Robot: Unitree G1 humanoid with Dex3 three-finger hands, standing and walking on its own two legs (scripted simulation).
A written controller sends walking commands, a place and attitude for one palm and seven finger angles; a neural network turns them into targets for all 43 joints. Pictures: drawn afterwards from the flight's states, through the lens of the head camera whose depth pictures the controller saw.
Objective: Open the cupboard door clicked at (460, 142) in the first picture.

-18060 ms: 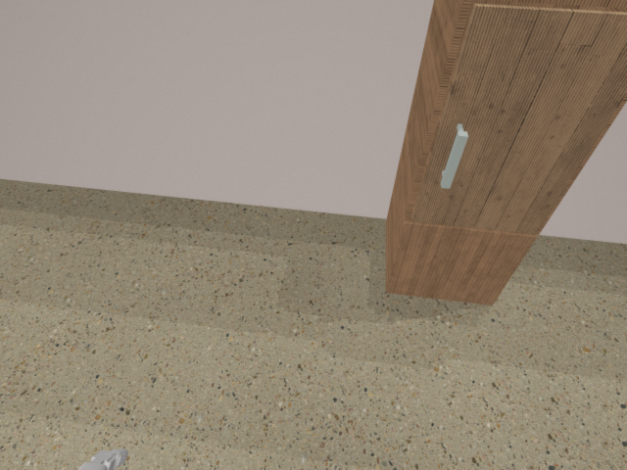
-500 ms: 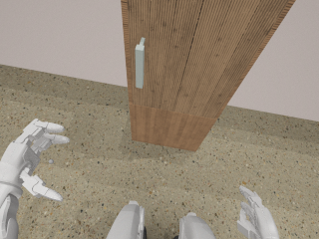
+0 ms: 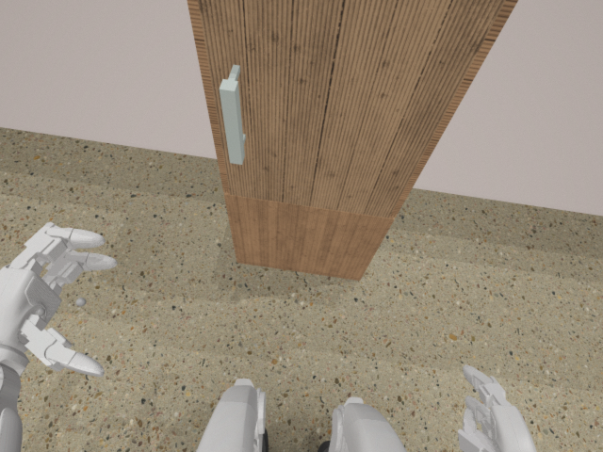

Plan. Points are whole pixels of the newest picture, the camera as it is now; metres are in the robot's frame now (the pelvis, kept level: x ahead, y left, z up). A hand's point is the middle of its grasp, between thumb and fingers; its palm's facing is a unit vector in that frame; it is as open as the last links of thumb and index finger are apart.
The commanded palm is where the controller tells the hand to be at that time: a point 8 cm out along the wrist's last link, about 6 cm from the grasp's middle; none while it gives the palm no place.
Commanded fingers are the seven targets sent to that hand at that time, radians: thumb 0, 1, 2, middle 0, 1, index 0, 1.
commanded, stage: raise the hand with hooked fingers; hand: left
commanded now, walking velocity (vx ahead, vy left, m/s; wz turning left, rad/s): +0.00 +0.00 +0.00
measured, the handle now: (236, 117) +0.60 +0.14 +0.03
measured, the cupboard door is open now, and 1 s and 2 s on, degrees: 0 0 0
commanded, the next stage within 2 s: move the hooked fingers beside the handle in 0.08 s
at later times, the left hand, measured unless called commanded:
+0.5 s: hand (115, 258) +0.34 +0.25 +0.03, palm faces -0.09 -0.99 -0.05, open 14.0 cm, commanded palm +0.32 +0.30 +0.04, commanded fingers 0.00 -0.50 0.30 -0.30 -1.20 -0.30 -1.20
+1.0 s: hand (147, 202) +0.42 +0.24 +0.03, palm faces -0.08 -1.00 -0.04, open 14.0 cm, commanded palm +0.41 +0.28 +0.03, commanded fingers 0.00 -0.50 0.30 -0.30 -1.20 -0.30 -1.20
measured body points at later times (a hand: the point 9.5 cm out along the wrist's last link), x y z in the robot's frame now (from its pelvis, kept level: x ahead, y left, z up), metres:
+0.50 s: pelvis +0.00 -0.01 -0.01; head +0.11 +0.01 +0.43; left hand +0.34 +0.31 +0.04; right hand +0.16 -0.27 -0.09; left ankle +0.05 +0.08 -0.62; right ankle +0.01 -0.11 -0.62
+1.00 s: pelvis +0.01 +0.01 +0.00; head +0.13 +0.04 +0.43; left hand +0.42 +0.29 +0.03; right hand +0.10 -0.26 -0.10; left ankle +0.05 +0.08 -0.62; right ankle +0.01 -0.11 -0.62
